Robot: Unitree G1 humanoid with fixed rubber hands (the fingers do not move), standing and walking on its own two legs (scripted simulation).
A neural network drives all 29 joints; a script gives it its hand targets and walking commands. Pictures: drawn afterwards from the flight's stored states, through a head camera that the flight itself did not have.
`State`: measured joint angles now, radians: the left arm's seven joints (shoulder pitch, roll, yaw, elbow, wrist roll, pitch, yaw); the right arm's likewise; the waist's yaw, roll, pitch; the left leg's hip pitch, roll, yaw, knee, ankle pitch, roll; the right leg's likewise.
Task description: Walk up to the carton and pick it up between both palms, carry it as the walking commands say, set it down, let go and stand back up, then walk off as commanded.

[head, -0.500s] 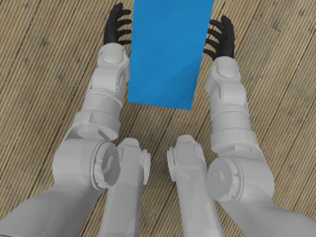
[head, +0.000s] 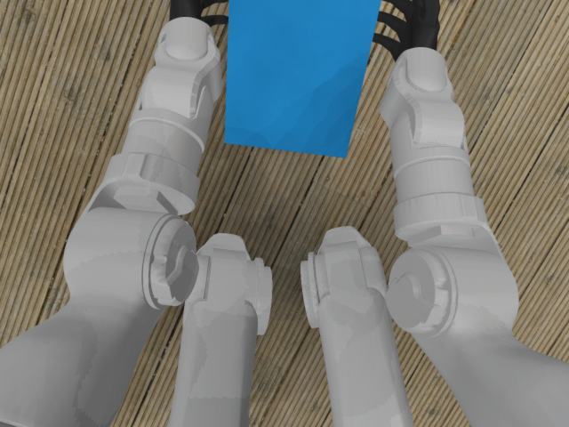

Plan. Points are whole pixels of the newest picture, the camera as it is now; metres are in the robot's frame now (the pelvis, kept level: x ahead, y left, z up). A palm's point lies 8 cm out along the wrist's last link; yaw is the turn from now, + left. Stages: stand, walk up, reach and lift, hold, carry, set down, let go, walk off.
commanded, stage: set down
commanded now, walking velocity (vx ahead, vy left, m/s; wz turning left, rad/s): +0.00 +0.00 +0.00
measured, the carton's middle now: (298, 34) +0.56 -0.03 -0.26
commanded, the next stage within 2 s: none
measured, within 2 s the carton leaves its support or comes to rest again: neither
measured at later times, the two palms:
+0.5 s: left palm (194, 17) +0.55 +0.09 -0.18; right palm (413, 46) +0.52 -0.15 -0.18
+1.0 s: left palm (197, 11) +0.56 +0.09 -0.19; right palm (411, 39) +0.54 -0.15 -0.19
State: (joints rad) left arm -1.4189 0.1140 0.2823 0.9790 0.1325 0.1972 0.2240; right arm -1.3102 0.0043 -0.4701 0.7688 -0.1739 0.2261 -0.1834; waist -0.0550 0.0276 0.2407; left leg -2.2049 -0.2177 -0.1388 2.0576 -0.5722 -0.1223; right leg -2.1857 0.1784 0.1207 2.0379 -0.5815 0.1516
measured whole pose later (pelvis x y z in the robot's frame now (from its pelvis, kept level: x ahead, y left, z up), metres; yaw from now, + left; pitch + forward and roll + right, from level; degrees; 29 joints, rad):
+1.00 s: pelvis +0.02 +0.00 -0.02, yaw -1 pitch +40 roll -2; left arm -1.46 0.12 0.38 1.01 0.21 0.16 0.10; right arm -1.36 -0.03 -0.55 0.83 -0.23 0.18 -0.06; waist -0.05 0.02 0.30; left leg -2.22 -0.16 -0.10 2.18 -0.65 -0.08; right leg -2.21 0.14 0.09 2.15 -0.64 0.12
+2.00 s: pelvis +0.02 +0.00 -0.03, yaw -2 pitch +39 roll -2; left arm -1.43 0.13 0.35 1.02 0.20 0.10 0.07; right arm -1.38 -0.08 -0.51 0.93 -0.20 0.12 -0.04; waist -0.04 0.00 0.33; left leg -2.22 -0.13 -0.08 2.23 -0.69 -0.07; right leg -2.21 0.12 0.07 2.19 -0.66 0.11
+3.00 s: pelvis +0.01 +0.00 +0.06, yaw -1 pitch +45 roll -1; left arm -1.34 0.24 0.20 0.96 0.00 0.15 0.13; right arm -1.27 -0.16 -0.31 0.89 0.00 0.13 -0.16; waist -0.05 0.01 0.07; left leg -2.09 -0.08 -0.07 1.87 -0.56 -0.05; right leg -2.10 0.07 0.05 1.85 -0.54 0.06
